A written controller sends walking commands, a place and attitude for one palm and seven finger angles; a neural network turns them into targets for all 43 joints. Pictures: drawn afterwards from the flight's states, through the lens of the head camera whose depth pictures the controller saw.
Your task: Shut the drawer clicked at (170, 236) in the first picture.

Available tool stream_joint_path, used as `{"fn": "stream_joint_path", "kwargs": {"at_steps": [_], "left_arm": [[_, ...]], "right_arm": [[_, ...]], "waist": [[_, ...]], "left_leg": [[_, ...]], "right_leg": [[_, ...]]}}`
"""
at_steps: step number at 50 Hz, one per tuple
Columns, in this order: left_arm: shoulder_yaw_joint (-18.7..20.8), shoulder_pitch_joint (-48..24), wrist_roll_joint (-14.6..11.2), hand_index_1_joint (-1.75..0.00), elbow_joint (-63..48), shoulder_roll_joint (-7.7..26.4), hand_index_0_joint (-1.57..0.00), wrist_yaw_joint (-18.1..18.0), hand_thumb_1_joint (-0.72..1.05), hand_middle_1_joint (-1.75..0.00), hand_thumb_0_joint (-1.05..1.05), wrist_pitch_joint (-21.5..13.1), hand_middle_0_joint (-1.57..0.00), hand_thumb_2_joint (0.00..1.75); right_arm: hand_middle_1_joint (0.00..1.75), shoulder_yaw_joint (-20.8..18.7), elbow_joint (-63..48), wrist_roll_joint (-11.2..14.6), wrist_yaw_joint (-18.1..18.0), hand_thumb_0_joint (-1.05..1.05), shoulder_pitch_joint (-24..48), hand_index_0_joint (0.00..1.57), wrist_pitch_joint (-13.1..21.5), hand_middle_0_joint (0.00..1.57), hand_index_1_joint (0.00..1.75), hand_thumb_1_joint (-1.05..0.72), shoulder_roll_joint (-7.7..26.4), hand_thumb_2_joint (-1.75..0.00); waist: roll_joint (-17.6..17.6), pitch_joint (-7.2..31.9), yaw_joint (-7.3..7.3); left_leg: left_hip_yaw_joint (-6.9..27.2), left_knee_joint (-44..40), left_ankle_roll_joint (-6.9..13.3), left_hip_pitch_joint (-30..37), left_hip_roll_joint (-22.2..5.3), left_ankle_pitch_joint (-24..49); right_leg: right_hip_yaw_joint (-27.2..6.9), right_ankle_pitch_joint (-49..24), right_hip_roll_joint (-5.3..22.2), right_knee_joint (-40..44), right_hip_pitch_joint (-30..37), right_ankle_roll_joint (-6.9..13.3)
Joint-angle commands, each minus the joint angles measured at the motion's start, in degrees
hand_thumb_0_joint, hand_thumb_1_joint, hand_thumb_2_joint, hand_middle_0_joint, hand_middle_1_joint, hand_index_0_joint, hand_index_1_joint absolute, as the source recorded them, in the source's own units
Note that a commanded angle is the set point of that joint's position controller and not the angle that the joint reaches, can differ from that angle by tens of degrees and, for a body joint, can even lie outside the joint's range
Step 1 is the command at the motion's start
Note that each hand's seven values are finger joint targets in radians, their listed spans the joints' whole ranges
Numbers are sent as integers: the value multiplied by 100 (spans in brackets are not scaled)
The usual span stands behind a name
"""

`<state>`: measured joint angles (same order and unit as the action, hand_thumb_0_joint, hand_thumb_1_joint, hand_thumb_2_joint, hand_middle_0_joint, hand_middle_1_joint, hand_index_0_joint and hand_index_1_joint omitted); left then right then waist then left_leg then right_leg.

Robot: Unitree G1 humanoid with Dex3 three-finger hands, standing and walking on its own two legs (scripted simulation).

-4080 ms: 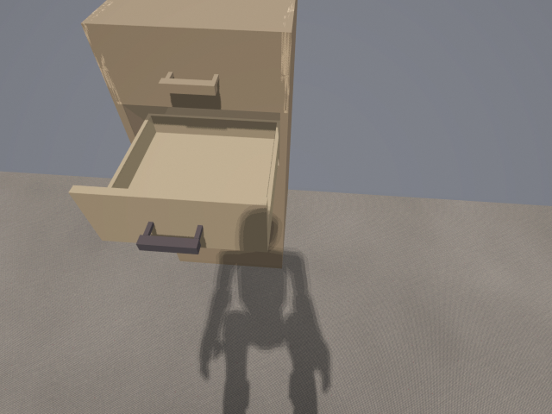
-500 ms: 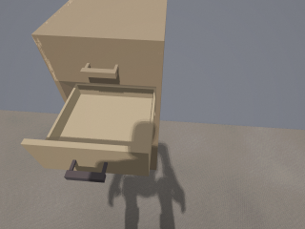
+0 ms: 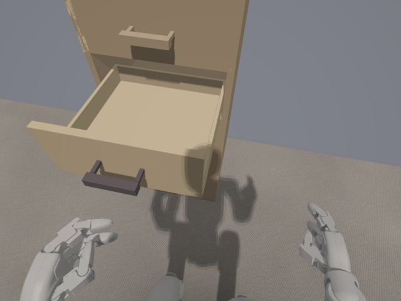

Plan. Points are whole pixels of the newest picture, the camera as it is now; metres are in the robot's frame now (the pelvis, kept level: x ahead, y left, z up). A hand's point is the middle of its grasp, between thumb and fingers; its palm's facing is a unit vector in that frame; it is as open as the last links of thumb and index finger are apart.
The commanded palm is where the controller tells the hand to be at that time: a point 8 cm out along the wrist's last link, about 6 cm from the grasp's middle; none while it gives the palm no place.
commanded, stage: raise the hand and make a fist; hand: left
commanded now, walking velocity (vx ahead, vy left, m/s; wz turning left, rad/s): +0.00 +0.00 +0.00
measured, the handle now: (115, 176) +0.36 +0.24 +0.00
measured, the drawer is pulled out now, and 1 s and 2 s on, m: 0.30 0.30 0.30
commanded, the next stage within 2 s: bring the fist close to the handle in 1.36 s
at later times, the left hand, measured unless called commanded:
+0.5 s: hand (78, 257) +0.17 +0.22 +0.07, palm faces -0.07 -1.00 -0.05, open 3.2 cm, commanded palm +0.14 +0.27 +0.08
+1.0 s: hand (65, 251) +0.17 +0.23 +0.10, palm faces -0.06 -1.00 -0.06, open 3.3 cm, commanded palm +0.13 +0.28 +0.10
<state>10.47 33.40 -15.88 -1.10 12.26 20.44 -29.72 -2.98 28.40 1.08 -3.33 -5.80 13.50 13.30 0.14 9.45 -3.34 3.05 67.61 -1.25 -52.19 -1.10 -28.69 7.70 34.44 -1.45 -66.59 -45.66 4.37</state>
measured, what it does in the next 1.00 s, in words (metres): shifts its weight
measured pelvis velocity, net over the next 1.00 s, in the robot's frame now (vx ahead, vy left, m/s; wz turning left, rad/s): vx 0.01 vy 0.06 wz -0.02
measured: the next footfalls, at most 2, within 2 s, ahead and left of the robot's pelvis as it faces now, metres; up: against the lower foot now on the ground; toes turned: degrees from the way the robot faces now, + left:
none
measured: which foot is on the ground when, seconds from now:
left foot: down 0.00-1.00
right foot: down 0.00-1.00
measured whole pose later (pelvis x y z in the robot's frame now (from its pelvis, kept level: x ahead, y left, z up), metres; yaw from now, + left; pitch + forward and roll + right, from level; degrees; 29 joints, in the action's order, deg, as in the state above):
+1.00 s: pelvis +0.01 +0.06 +0.03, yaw -1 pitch +11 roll -4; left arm 5.5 39.2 -13.2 -17.9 13.9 13.7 -17.3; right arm 1.5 26.0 2.4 -1.5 -12.8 10.0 11.0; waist 2.3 8.5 -0.9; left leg 0.4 60.7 3.5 -44.8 0.4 -26.6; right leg 5.0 29.7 0.0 -56.6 -37.4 -0.4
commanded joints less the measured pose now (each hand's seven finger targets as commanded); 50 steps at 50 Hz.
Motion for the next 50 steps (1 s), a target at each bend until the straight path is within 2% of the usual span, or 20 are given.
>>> {"fn": "stream_joint_path", "kwargs": {"at_steps": [1, 4, 6, 10, 11, 12, 16, 20, 27, 30, 33, 36, 37, 39, 40, 43, 45, 46, 48, 50], "left_arm": [[364, -921, -183, -91, -1014, 902, -76, 418, 90, -91, 0, -116, -76, 90], [562, -604, -364, -97, -986, 984, -82, 572, 90, -97, 0, 391, -82, 90], [971, -320, -410, -101, -832, 1180, -86, 431, 90, -101, 0, 678, -86, 90], [1010, -147, -456, -110, -1061, 1041, -94, 158, 90, -110, 0, 638, -94, 90], [989, -82, -407, -112, -951, 1023, -96, 71, 90, -112, 0, 588, -96, 90], [765, -54, -386, -114, -1088, 860, -98, 48, 90, -114, 0, 502, -98, 90], [609, 13, -321, -123, -1143, 846, -106, -19, 90, -123, 0, 259, -106, 90], [451, 152, -263, -132, -1629, 829, -114, -139, 90, -132, 0, 113, -114, 90], [237, 402, -23, -147, -2034, 761, -128, -537, 90, -147, 0, 276, -128, 90], [-5, 424, 57, -153, -2244, 619, -134, -600, 90, -153, 0, 441, -134, 90], [-16, 477, 121, -160, -2255, 617, -140, -637, 90, -160, 0, 643, -140, 90], [-149, 453, 201, -160, -2484, 627, -140, -642, 90, -160, 0, 746, -140, 90], [-232, 483, 183, -160, -2581, 525, -140, -650, 90, -160, 0, 770, -140, 90], [-142, 653, 192, -160, -2586, 582, -140, -653, 90, -160, 0, 828, -140, 90], [-256, 608, 199, -160, -2729, 511, -140, -646, 90, -160, 0, 824, -140, 90], [-172, 607, 214, -160, -2763, 599, -140, -678, 90, -160, 0, 856, -140, 90], [-219, 615, 199, -160, -2906, 574, -140, -662, 90, -160, 0, 866, -140, 90], [-118, 589, 216, -160, -2880, 697, -140, -688, 90, -160, 0, 874, -140, 90], [-116, 792, 162, -160, -2940, 630, -140, -676, 90, -160, 0, 894, -140, 90], [-136, 767, 140, -160, -2854, 582, -140, -645, 90, -160, 0, 902, -140, 90]], "right_arm": [[30, -102, -390, 94, -136, 0, -190, 20, 322, 20, 30, -90, 626, -90], [30, -60, -503, 170, -168, 0, -78, 20, 319, 20, 30, -90, 612, -90], [30, -69, -489, 176, -178, 0, 23, 20, 281, 20, 30, -90, 571, -90], [30, -70, -483, 157, -156, 0, -13, 20, 289, 20, 30, -90, 467, -90], [30, -75, -448, 148, -145, 0, 44, 20, 288, 20, 30, -90, 489, -90], [30, -75, -491, 149, -120, 0, -35, 20, 315, 20, 30, -90, 491, -90], [30, -121, -465, 163, -88, 0, -69, 20, 441, 20, 30, -90, 576, -90], [30, -147, -547, 177, -47, 0, -210, 20, 556, 20, 30, -90, 628, -90], [30, -109, -702, 160, 30, 0, -259, 20, 435, 20, 30, -90, 642, -90], [30, -62, -830, 157, 75, 0, -253, 20, 336, 20, 30, -90, 639, -90], [30, -49, -913, 158, 78, 0, -288, 20, 207, 20, 30, -90, 632, -90], [30, 9, -999, 149, 98, 0, -247, 20, 151, 20, 30, -90, 646, -90], [30, 18, -1039, 149, 111, 0, -296, 20, 132, 20, 30, -90, 606, -90], [30, 13, -1062, 151, 122, 0, -320, 20, 82, 20, 30, -90, 594, -90], [30, 32, -1106, 145, 134, 0, -309, 20, 69, 20, 30, -90, 601, -90], [30, 41, -1124, 146, 129, 0, -310, 20, 21, 20, 30, -90, 592, -90], [30, 58, -1186, 154, 130, 0, -324, 20, 6, 20, 30, -90, 589, -90], [30, 57, -1144, 158, 125, 0, -290, 20, 8, 20, 30, -90, 594, -90], [30, 45, -1184, 174, 130, 0, -326, 20, 15, 20, 30, -90, 564, -90], [30, 42, -1167, 184, 124, 0, -322, 20, 10, 20, 30, -90, 582, -90]], "waist": [[116, 575, 665], [106, 922, 443], [-40, 1038, 288], [-78, 843, 223], [-208, 667, 234], [-129, 656, 276], [-118, 416, 343], [234, 658, 330], [488, 625, 336], [612, 527, 354], [394, 520, 372], [578, 481, 379], [571, 487, 382], [414, 518, 361], [531, 505, 361], [416, 449, 359], [503, 468, 365], [488, 483, 349], [450, 583, 315], [356, 410, 355]], "left_leg": [[-97, -482, 382, 618, 25, 1201], [-90, -701, 381, 688, 69, 1173], [-76, -815, 368, 749, 72, 1245], [-55, -1103, 328, 809, 64, 1246], [-32, -1154, 340, 835, 47, 1221], [-54, -1202, 344, 867, 68, 1144], [-40, -1300, 348, 918, 62, 921], [-16, -1482, 348, 1258, 57, 871], [120, -1747, 310, 1615, 5, 892], [197, -1869, 275, 1760, -26, 932], [233, -1894, 269, 1819, -49, 1007], [303, -1935, 257, 1970, -74, 1115], [308, -1955, 235, 2040, -78, 1217], [329, -1949, 214, 2071, -96, 1385], [319, -1945, 208, 2089, -89, 1395], [338, -1962, 197, 2063, -89, 1352], [348, -1986, 192, 2066, -88, 1269], [331, -1965, 209, 2068, -77, 1303], [342, -1992, 189, 2133, -85, 1381], [331, -1991, 184, 2019, -70, 1310]], "right_leg": [[-1288, -1676, 163, 1704, 293, -463], [-1392, -1435, 273, 1901, 771, -533], [-1367, -1462, 291, 1961, 1003, -579], [-1136, -1337, 266, 1945, 991, -518], [-1053, -1221, 218, 1956, 867, -496], [-1008, -1036, 205, 1958, 767, -471], [-907, -524, 153, 1994, 476, -390], [-659, -561, 95, 1833, 372, -307], [-328, -898, 21, 1625, 304, -264], [-239, -986, 15, 1621, 319, -261], [-212, -1088, -15, 1656, 374, -284], [-196, -1146, -22, 1634, 348, -279], [-173, -1203, -14, 1640, 374, -280], [-154, -1299, -29, 1649, 430, -286], [-152, -1295, -20, 1638, 422, -288], [-149, -1267, -26, 1654, 438, -285], [-149, -1227, -15, 1662, 438, -292], [-176, -1250, -30, 1673, 490, -282], [-156, -1280, -20, 1699, 544, -287], [-145, -1261, -24, 1721, 532, -289]]}}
